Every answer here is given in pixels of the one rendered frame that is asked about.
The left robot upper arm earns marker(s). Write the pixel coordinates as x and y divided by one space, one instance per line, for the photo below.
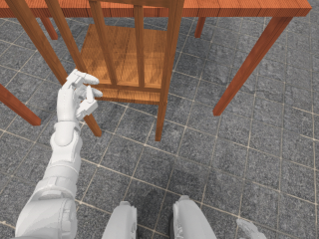
48 219

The left robot forearm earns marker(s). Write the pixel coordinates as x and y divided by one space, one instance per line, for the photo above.
62 172

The right robot shin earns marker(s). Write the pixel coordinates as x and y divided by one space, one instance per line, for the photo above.
178 234

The table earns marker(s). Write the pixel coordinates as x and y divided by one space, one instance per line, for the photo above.
281 11

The right robot hand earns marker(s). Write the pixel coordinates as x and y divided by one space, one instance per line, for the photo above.
250 229

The chair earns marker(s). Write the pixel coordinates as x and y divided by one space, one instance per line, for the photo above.
133 65

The robot right thigh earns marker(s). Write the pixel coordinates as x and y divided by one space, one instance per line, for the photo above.
188 216

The left robot hand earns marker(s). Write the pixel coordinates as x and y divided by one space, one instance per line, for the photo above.
69 105

